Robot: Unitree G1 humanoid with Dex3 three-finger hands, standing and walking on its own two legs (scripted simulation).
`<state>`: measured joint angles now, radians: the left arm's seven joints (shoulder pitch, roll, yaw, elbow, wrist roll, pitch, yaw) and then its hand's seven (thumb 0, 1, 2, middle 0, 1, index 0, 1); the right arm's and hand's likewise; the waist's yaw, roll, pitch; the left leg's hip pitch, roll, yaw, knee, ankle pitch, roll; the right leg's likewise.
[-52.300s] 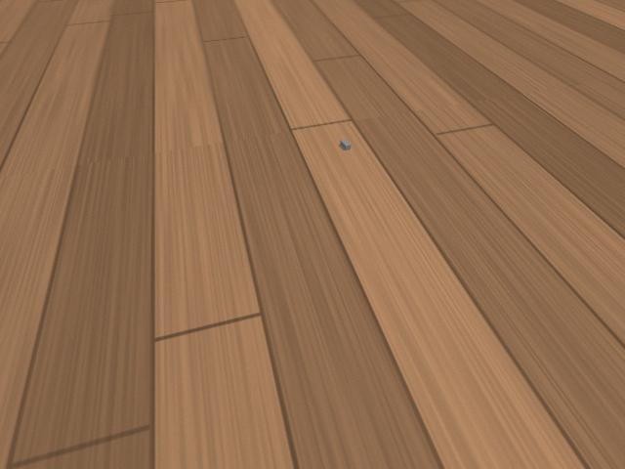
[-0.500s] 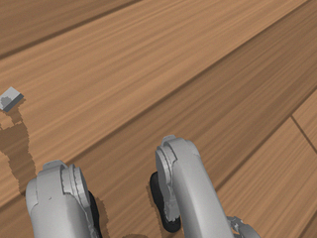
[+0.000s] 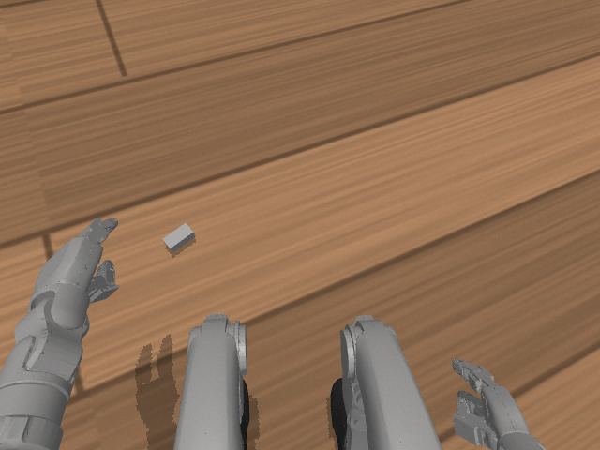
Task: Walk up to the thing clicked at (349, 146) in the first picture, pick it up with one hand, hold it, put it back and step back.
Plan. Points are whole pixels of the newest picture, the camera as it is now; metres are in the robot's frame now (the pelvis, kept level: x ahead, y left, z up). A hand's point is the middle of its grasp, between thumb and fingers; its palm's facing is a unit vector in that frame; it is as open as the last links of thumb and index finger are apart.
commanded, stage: home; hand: left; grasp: from above
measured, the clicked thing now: (179, 237) +0.55 +0.29 -0.46
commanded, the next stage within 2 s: none
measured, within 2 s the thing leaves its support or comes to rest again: neither
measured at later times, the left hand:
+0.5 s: hand (72, 331) +0.26 +0.22 +0.10, palm faces +0.15 -0.95 -0.26, open 7.4 cm
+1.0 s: hand (3, 404) +0.21 +0.20 +0.19, palm faces +0.19 -0.96 -0.20, open 7.4 cm
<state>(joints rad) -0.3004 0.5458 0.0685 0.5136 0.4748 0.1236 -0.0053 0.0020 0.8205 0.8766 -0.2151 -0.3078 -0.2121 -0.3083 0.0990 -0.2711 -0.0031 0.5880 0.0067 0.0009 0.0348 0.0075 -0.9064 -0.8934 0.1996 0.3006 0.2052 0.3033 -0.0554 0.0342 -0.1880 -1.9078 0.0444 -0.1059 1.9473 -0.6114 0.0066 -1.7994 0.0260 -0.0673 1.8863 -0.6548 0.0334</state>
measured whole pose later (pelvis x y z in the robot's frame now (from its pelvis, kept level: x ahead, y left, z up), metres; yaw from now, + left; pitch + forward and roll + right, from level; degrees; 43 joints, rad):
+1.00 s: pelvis +0.08 +0.00 +0.24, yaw +7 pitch +9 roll -3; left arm 0.50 0.21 0.04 -0.11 -0.05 0.45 0.02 0.01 0.90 0.89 -0.20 -0.30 -0.20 -0.30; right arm 0.28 -0.22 0.04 0.52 0.01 -0.24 -0.19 0.02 -0.90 -0.89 0.20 0.30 0.21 0.30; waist -0.03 0.05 -0.16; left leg -0.71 0.02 -0.06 0.99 -0.45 -0.01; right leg -0.62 -0.01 -0.06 0.93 -0.48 0.02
